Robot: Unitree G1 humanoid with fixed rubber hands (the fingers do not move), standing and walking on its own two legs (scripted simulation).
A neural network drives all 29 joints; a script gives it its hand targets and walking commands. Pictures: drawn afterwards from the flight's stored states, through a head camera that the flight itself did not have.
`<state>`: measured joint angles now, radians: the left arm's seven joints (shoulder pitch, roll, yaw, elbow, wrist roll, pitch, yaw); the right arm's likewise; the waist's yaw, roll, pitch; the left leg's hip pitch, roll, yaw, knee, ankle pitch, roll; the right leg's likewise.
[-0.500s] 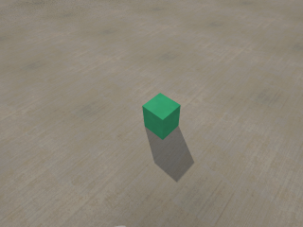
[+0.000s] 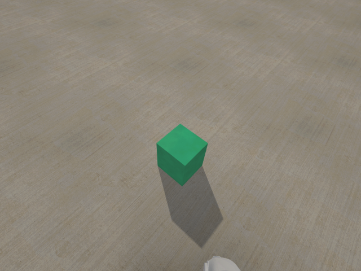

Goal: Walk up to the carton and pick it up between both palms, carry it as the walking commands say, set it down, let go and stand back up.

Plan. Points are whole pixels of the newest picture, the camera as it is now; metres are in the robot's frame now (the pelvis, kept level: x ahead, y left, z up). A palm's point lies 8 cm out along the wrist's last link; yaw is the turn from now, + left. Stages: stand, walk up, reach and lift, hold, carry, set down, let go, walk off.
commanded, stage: walk up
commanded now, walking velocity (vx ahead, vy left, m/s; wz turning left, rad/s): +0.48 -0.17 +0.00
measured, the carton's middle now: (181, 155) +0.80 -0.04 -0.65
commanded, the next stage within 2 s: none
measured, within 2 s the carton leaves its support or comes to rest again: neither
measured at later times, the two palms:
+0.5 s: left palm (89, 264) +0.16 +0.21 -0.12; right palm (273, 214) +0.28 -0.27 -0.15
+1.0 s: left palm (101, 208) +0.29 +0.22 -0.14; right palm (274, 222) +0.26 -0.27 -0.16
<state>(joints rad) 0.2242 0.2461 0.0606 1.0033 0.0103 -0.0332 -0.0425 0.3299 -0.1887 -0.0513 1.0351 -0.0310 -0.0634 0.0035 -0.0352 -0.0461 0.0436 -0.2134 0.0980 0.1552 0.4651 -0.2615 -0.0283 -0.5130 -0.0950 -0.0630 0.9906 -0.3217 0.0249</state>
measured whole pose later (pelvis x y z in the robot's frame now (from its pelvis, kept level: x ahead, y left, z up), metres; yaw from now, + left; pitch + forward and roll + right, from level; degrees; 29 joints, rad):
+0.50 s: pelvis +0.18 -0.04 +0.00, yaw +1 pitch -1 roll +1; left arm 0.32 0.17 0.04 1.05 0.02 -0.06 0.01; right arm 0.13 -0.23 -0.05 0.98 -0.02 0.03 0.02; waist 0.05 0.07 0.07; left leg -0.46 0.11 0.09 0.85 -0.30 -0.06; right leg -0.18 -0.08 -0.15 0.45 -0.25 0.00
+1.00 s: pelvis +0.24 -0.03 -0.01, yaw -1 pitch -1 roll +2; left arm 0.19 0.21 0.06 1.00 0.03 0.05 -0.01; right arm 0.21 -0.17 -0.05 1.04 -0.02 0.03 -0.04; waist -0.02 -0.01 0.07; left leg -0.29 0.10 0.14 0.56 -0.24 -0.04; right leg -0.33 -0.02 -0.08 0.67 -0.33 -0.01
